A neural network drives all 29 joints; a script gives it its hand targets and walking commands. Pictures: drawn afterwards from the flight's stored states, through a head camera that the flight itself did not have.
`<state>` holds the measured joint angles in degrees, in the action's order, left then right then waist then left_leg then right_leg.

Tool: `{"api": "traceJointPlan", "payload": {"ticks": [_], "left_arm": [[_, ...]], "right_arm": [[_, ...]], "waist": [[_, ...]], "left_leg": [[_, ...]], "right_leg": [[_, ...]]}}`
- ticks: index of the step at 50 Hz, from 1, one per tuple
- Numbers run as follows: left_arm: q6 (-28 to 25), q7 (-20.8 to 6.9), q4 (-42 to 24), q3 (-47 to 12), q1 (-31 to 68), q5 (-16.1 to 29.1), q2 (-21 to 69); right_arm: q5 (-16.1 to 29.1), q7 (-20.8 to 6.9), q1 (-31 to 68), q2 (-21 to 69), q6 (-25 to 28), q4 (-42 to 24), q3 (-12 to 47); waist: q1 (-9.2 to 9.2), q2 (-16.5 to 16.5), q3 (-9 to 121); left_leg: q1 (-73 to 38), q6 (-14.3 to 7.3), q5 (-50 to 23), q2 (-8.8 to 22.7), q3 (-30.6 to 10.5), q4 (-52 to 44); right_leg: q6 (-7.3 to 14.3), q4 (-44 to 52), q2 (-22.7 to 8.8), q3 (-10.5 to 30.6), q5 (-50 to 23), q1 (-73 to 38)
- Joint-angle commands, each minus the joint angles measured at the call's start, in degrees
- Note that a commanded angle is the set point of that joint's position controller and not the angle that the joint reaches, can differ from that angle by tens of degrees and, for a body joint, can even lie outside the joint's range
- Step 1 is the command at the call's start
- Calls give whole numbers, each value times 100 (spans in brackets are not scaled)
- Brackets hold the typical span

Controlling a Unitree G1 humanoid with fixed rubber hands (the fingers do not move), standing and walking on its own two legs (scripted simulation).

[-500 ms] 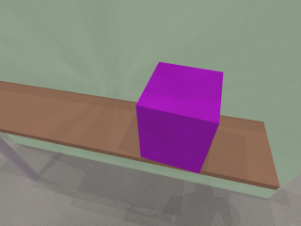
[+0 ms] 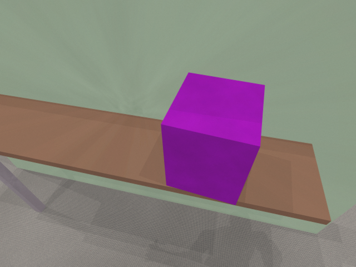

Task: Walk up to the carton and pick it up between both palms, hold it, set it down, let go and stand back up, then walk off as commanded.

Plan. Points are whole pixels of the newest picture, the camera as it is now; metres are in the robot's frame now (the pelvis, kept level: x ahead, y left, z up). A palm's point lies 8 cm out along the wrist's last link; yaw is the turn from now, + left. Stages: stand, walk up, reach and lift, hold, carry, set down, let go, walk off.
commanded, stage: reach and lift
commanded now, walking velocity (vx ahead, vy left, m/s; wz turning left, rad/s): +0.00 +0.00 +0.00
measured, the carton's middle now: (212, 138) +0.44 -0.06 +0.03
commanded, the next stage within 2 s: none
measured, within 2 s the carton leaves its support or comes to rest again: neither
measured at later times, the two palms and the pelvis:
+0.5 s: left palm (68, 235) +0.21 +0.28 -0.06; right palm (314, 264) +0.17 -0.27 -0.07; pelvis +0.02 +0.01 -0.01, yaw +0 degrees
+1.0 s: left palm (68, 234) +0.20 +0.26 -0.03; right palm (302, 263) +0.17 -0.23 -0.04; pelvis +0.02 +0.00 +0.01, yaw +0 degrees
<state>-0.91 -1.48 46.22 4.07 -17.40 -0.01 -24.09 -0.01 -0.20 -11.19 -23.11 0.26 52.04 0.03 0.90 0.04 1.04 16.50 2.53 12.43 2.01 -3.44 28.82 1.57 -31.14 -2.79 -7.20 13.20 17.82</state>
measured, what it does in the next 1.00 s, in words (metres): stands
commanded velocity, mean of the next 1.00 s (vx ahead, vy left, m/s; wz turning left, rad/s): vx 0.00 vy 0.00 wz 0.00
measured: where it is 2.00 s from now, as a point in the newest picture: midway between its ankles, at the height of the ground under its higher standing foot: outside the picture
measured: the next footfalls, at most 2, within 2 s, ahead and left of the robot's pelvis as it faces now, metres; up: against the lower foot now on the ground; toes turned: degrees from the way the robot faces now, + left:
none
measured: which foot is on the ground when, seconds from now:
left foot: down 0.00-1.00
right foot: down 0.00-1.00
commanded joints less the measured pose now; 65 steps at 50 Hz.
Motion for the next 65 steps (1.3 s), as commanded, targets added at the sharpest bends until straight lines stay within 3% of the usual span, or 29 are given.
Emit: {"api": "traceJointPlan", "payload": {"ticks": [1,2,3,4,5,6,9,10,11,12,13,14,19,21,26,27,29,31,34,36,39,43,51,52,55,57,59,64,65], "left_arm": [[1774,309,-2137,-291,2403,219,-824],[2114,296,-2412,-151,2201,114,-854],[2353,228,-2385,-134,2274,-1,-760],[2582,192,-2643,-87,2246,-60,-718],[2720,224,-2807,53,2067,-220,-849],[2860,244,-2934,54,2015,-271,-799],[3061,236,-3173,-36,1977,-74,-848],[3076,241,-3103,-73,1815,-105,-642],[3053,224,-3062,-132,1789,-15,-664],[2990,248,-3012,18,1529,-29,-593],[2961,254,-3108,-10,1446,-84,-527],[2961,266,-3039,46,1166,-70,-425],[2575,299,-3977,-59,1028,-3,-229],[2443,268,-3956,-38,670,11,-168],[2207,127,-3835,69,0,-45,-39],[2123,102,-3851,50,-79,-35,5],[2000,68,-3951,198,79,-66,-67],[1740,70,-4165,136,-2,152,14],[1506,89,-4022,122,-48,203,-16],[1332,44,-4053,167,-140,294,-49],[1086,48,-4126,166,-53,380,-61],[914,-63,-4062,-16,-268,521,-112],[637,-115,-4080,-185,-90,826,-119],[582,-87,-4218,-269,10,858,-55],[516,-97,-4313,-316,164,845,-63],[449,-88,-4364,-360,249,967,-94],[384,-81,-4405,-387,160,1008,2],[200,-86,-4478,-409,392,1167,-112],[110,-46,-4746,-475,363,1236,-74]], "right_arm": [[-689,-229,1451,-242,1089,36,-1391],[-681,-294,1410,-402,1096,-52,-1431],[-717,-319,1349,-534,1032,-218,-1541],[-672,-296,1243,-579,990,-417,-1584],[-679,-314,1168,-577,935,-507,-1504],[-665,-288,1072,-549,924,-544,-1494],[-588,-270,1063,-632,750,-969,-1363],[-519,-251,1019,-610,743,-1084,-1337],[-485,-298,1099,-583,623,-1176,-1319],[-506,-304,994,-512,638,-1320,-1323],[-500,-298,886,-460,617,-1111,-1226],[-420,-309,782,-461,589,-1068,-1222],[-254,-306,685,-435,892,-1313,-1301],[-172,-289,450,-459,1014,-1424,-1206],[124,-161,69,-361,1208,-1670,-973],[157,-137,27,-272,1196,-1671,-952],[23,-88,4,-156,1288,-1725,-950],[110,-11,-101,-39,1453,-2078,-932],[95,36,-339,201,1481,-1997,-855],[90,141,-486,421,1521,-2321,-764],[60,193,-486,577,1631,-2626,-704],[150,290,-669,718,1609,-2921,-679],[2,418,-705,1198,1415,-3660,-680],[55,436,-693,1239,1370,-3541,-686],[155,455,-623,1264,1239,-3688,-665],[165,473,-572,1321,1190,-3988,-674],[200,497,-727,1410,1160,-3995,-631],[353,570,-551,1535,1088,-4563,-546],[382,561,-580,1624,1076,-4656,-494]], "waist": [[-410,-218,-715],[-348,-329,-512],[-484,-494,-455],[-469,-400,-130],[-457,-454,-239],[-377,-440,-216],[-410,-801,-309],[-299,-506,-470],[-321,-490,-471],[-150,-340,-426],[-192,-102,-409],[-72,29,-310],[-162,348,299],[-195,16,403],[-58,-252,362],[-52,-138,278],[-17,-295,213],[-48,-348,406],[-72,-227,304],[-45,-370,162],[17,-230,348],[-53,-309,292],[-13,-270,-50],[-83,-39,-81],[-105,87,-203],[-108,-30,-273],[-125,145,-243],[-129,-44,-210],[-174,162,-155]], "left_leg": [[847,-234,2062,-180,652,265],[667,-353,2043,-199,674,627],[619,-353,2022,-137,663,789],[175,-274,1759,-60,578,1010],[115,-209,1559,-191,685,1029],[-70,-167,1295,-169,717,1010],[-385,-158,1171,-239,684,841],[-424,-126,1170,-232,660,560],[-25,-165,1107,-153,627,199],[292,-230,980,-62,596,-100],[599,-218,931,-77,659,-247],[658,-135,652,-63,631,-330],[-310,70,-472,-139,552,-280],[-573,60,-762,-236,623,-235],[-828,-27,-1237,-306,628,-457],[-750,-10,-1193,-327,663,-535],[-879,-30,-1284,-406,795,-646],[-1030,-41,-1557,-406,751,-614],[-908,-76,-1267,-414,754,-765],[-854,-113,-1186,-504,903,-854],[-923,-100,-1043,-433,869,-947],[-1150,-79,-1116,-467,857,-975],[-1016,-169,-243,-332,863,-1158],[-891,-112,-346,-306,818,-1174],[-878,-133,-129,-336,779,-1259],[-744,-139,59,-325,751,-1274],[-735,-126,107,-286,760,-1257],[-570,-223,313,-324,729,-1204],[-555,-192,202,-271,679,-1191]], "right_leg": [[325,-92,103,161,2107,-75],[349,-250,-41,334,2356,124],[365,-265,-87,419,2434,269],[465,-153,-283,693,2418,40],[401,-34,-241,745,2309,62],[373,60,-213,778,2140,-26],[218,389,-101,690,2008,188],[226,502,-78,517,1786,113],[105,405,114,394,1237,-395],[-21,423,261,376,793,-1151],[-49,288,324,350,434,-1537],[-45,322,326,357,21,-1836],[-92,443,331,232,-961,-1676],[-137,525,421,207,-1137,-1746],[-256,721,424,257,-1915,-2176],[-235,804,414,300,-1826,-2259],[-308,917,421,328,-1948,-2243],[-329,933,433,337,-2172,-2209],[-299,1078,370,437,-1877,-2261],[-390,1185,353,538,-1879,-2280],[-355,1241,349,567,-1618,-2245],[-364,1348,370,554,-1591,-2187],[-220,1569,417,554,-71,-1758],[-149,1544,388,563,-200,-1833],[-162,1566,350,610,42,-1783],[-162,1505,368,621,202,-1758],[-124,1563,347,603,250,-1776],[-190,1471,334,640,343,-1751],[-140,1471,315,655,275,-1750]]}}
